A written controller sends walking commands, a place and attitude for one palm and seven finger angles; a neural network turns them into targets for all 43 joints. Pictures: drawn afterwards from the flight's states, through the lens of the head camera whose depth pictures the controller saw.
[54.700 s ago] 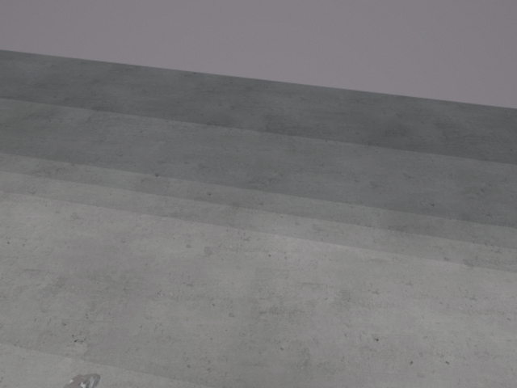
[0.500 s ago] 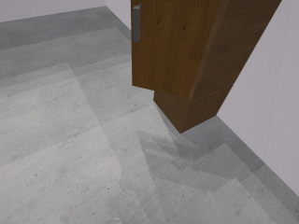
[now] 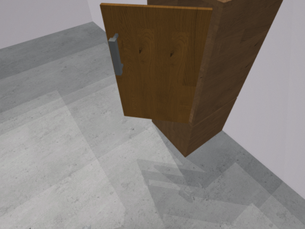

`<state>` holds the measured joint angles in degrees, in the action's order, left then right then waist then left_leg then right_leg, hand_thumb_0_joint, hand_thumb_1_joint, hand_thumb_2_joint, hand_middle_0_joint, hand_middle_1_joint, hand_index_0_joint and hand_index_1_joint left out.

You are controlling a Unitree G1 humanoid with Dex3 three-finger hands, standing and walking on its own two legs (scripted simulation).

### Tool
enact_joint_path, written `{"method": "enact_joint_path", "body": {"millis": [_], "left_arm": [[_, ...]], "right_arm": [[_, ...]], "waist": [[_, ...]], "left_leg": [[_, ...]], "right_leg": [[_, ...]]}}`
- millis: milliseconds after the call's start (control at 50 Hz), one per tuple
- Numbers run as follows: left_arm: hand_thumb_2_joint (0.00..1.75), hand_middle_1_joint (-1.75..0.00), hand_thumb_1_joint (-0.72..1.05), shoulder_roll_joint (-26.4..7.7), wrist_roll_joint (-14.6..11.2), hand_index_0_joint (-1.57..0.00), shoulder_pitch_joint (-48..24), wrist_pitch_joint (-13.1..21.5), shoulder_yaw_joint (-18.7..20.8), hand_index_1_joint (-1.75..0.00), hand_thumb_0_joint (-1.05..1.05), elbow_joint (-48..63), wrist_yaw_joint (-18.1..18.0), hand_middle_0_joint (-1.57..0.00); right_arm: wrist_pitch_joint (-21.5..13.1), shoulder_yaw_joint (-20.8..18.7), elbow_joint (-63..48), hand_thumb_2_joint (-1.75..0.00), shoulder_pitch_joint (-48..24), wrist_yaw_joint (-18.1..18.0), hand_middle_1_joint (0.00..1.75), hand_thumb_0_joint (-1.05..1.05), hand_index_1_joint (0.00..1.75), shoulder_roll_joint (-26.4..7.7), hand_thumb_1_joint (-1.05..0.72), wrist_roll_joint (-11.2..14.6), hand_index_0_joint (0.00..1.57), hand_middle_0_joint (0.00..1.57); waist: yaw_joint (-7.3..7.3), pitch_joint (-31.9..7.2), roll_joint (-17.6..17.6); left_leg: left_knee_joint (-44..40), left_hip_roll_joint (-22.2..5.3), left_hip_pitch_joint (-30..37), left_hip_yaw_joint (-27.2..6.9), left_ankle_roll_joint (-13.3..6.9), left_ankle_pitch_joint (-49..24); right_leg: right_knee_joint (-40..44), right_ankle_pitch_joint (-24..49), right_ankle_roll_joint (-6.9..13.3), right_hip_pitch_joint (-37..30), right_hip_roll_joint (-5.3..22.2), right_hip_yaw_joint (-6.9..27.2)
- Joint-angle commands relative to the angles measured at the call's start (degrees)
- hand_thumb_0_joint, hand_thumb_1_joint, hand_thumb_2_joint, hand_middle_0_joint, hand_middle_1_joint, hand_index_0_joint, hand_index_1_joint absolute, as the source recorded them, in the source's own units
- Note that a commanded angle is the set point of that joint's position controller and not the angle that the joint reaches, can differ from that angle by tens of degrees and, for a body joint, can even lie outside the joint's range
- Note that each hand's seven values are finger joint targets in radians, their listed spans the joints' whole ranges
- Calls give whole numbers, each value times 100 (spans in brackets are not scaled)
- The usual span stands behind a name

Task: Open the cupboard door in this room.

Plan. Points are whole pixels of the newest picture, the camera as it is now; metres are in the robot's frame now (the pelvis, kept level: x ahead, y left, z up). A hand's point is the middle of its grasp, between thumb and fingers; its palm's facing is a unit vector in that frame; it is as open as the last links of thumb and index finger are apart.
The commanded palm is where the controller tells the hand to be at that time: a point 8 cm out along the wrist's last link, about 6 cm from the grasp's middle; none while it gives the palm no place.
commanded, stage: take the last steps up to it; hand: left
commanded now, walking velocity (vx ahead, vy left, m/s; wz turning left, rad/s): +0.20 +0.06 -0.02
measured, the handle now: (117, 54) +0.71 +0.16 +0.07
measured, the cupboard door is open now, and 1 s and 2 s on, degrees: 44 44 44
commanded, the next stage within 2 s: come to a stop and stand still in 0.10 s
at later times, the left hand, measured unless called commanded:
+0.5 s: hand out of the picture +0.14 +0.25 -0.18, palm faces +0.03 -0.98 -0.21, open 7.3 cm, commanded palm none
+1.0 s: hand (100, 219) +0.18 +0.18 -0.18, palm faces -0.01 -0.98 -0.18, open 7.2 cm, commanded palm none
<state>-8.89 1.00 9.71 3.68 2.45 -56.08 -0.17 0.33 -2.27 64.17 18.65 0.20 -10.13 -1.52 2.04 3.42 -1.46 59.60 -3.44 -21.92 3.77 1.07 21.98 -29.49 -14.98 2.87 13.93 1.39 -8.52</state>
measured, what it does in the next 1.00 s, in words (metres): walks ahead: left foot, then right foot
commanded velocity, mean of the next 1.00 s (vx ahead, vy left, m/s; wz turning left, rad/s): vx -0.07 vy -0.05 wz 0.00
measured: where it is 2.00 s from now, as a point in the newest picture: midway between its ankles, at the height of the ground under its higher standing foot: outside the picture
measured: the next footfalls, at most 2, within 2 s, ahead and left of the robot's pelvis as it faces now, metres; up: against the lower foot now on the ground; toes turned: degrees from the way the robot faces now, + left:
left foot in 0.26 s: +0.23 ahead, +0.16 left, +0.00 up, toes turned +6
right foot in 0.70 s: +0.14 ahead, -0.11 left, +0.00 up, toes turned -7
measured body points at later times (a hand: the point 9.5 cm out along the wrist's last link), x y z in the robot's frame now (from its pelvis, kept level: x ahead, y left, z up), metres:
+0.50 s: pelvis +0.13 +0.05 +0.00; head +0.17 +0.07 +0.44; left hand +0.14 +0.30 -0.17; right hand +0.23 -0.17 -0.14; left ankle +0.19 +0.15 -0.74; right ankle +0.08 -0.08 -0.67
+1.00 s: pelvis +0.13 +0.00 +0.00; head +0.15 +0.01 +0.45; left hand +0.18 +0.23 -0.16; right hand +0.11 -0.23 -0.15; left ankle +0.12 +0.12 -0.74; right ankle +0.10 -0.12 -0.74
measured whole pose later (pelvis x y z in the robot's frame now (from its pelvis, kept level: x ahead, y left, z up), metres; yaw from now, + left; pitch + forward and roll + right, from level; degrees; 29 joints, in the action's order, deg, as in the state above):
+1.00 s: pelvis +0.13 +0.00 +0.00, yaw -2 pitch +1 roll +0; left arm -10.4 0.4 11.6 -1.0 1.1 -61.0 -1.4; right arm 1.0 -0.8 63.5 16.5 -1.8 -8.9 -1.2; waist 0.8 1.2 1.2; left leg 28.9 -1.5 -13.2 1.9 0.1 16.4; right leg -27.6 -16.3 -0.2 11.9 0.8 -2.8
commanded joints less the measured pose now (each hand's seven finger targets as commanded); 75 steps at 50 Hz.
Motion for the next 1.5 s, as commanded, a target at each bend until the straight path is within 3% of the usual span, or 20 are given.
{"method": "enact_joint_path", "body": {"millis": [0,140,200,220,240,260,300,380,460,560,620,660,680,740,820,860,880,960,1040,1480], "left_arm": [[90,-30,90,-753,-25,-20,793,135,181,-30,0,-125,-29,-20],[90,-30,90,-953,10,-20,1081,101,199,-30,0,-517,-20,-20],[90,-30,90,-835,-15,-20,982,12,140,-30,0,-584,-47,-20],[90,-30,90,-612,-31,-20,1192,-27,42,-30,0,-570,-85,-20],[90,-30,90,-358,-108,-20,1515,-81,-51,-30,0,-556,-139,-20],[90,-30,90,-319,-82,-20,1566,-170,-99,-30,0,-547,-210,-20],[90,-30,90,-508,-77,-20,1405,-400,-44,-30,0,-640,-231,-20],[90,-30,90,-678,-41,-20,1083,-660,144,-30,0,-302,-168,-20],[90,-30,90,-642,-8,-20,1024,-773,271,-30,0,-12,-91,-20],[90,-30,90,-505,18,-20,863,-720,227,-30,0,180,-45,-20],[90,-30,90,-641,24,-20,1306,-631,229,-30,0,47,-54,-20],[90,-30,90,-1386,103,-20,905,-528,294,-30,0,228,-116,-20],[90,-30,90,-1478,79,-20,500,-525,248,-30,0,419,-118,-20],[90,-30,90,-1115,62,-20,-68,-392,142,-30,0,350,-150,-20],[90,-30,90,-988,-10,-20,195,-338,74,-30,0,45,-152,-20],[90,-30,90,-683,-115,-20,566,-342,-17,-30,0,-85,-111,-20],[90,-30,90,-603,-88,-20,621,-364,-41,-30,0,-135,-126,-20],[90,-30,90,-660,-95,-20,525,-380,-20,-30,0,-391,-113,-20],[90,-30,90,-683,-90,-20,501,-330,-45,-30,0,-531,-112,-20],[90,-30,90,-516,-75,-20,931,-220,-117,-30,0,-858,-175,-20]], "right_arm": [[-161,-72,-478,-90,-91,66,30,0,30,-81,-90,31,20,20],[-251,-61,-795,-90,-778,146,30,0,30,-69,-90,45,20,20],[-335,-46,-589,-90,-259,65,30,0,30,-296,-90,13,20,20],[-392,-94,-452,-90,284,-18,30,0,30,-682,-90,-27,20,20],[-368,-117,-430,-90,516,-128,30,0,30,-1069,-90,-1,20,20],[-275,-87,-488,-90,340,-205,30,0,30,-1110,-90,33,20,20],[-193,-18,-569,-90,-250,-339,30,0,30,-1040,-90,52,20,20],[2,-185,-740,-90,-516,-427,30,0,30,-1149,-90,43,20,20],[38,-259,-888,-90,-941,-403,30,0,30,-1144,-90,20,20,20],[76,-334,-927,-90,-1021,-263,30,0,30,-1154,-90,-47,20,20],[126,-364,-936,-90,-940,-187,30,0,30,-1099,-90,-5,20,20],[189,-251,-1082,-90,-770,-99,30,0,30,-397,-90,89,20,20],[225,-211,-1193,-90,-965,-54,30,0,30,-401,-90,77,20,20],[232,-213,-955,-90,-580,-65,30,0,30,-435,-90,63,20,20],[96,-84,-654,-90,-188,-120,30,0,30,-257,-90,78,20,20],[-88,-24,-549,-90,-129,-185,30,0,30,-596,-90,23,20,20],[-92,-39,-567,-90,-266,-207,30,0,30,-746,-90,42,20,20],[-133,37,-295,-90,-213,-268,30,0,30,-558,-90,56,20,20],[-99,38,-176,-90,-81,-249,30,0,30,-432,-90,80,20,20],[-115,113,69,-90,55,-275,30,0,30,-258,-90,78,20,20]], "waist": [[-202,-278,706],[-365,-156,941],[-13,-193,522],[108,-729,-281],[51,-1318,-1085],[1,-1157,-620],[-109,-834,-1318],[-90,-614,-317],[-242,-869,-741],[-231,-596,-1069],[-428,-512,-456],[-277,-122,1698],[-344,22,1288],[-53,-61,1655],[-21,-235,765],[-267,-562,-512],[-337,-588,-415],[-312,-480,-686],[-225,-295,145],[-198,-4,214]], "left_leg": [[-734,-278,-758,-66,148,-610],[-2452,34,-306,236,82,-962],[-3422,166,1149,269,-38,-1835],[-3322,-584,2226,-481,-318,-3640],[-3305,-1721,2748,-1521,-935,-5817],[-3492,-1995,2190,-1467,-1228,-6393],[-3571,-1879,1669,-1335,-1189,-6916],[-3649,-1968,1287,-1202,-1376,-5538],[-3942,-1811,921,-913,-1199,-3484],[-4335,-1559,200,-961,-941,-1025],[-3993,-1014,-400,-720,-548,-94],[-2198,185,-685,165,79,620],[-1456,165,-107,-138,-4,812],[-791,184,-61,-269,-49,334],[-3132,187,841,-163,33,-544],[-3844,-624,1142,-1118,-320,-2405],[-3923,-833,777,-1227,-447,-2026],[-3914,-477,888,-794,-252,-2427],[-3922,-291,1032,-589,-134,-1709],[-3948,-233,1367,-423,-97,-1912]], "right_leg": [[1871,1739,668,-644,1537,1114],[1447,2133,516,-960,1479,900],[466,2232,158,-317,1033,543],[-576,1545,-129,249,626,272],[-1352,-1088,-398,595,227,157],[-1869,-2264,-420,346,127,525],[-2470,-2124,-489,502,268,798],[-3241,-1788,-472,1044,139,907],[-3505,-1327,-522,1158,85,1014],[-1806,-1152,-373,325,72,570],[22,-217,-266,-831,-28,383],[1861,-1303,456,-29,1689,2544],[2129,-1534,736,972,1986,2572],[1538,100,636,700,1338,1807],[680,1433,397,129,1078,1428],[236,869,-154,10,442,1079],[449,307,-238,-412,317,973],[534,877,-190,-637,365,945],[925,923,-134,-511,485,1097],[1119,1592,-90,-507,519,1085]]}}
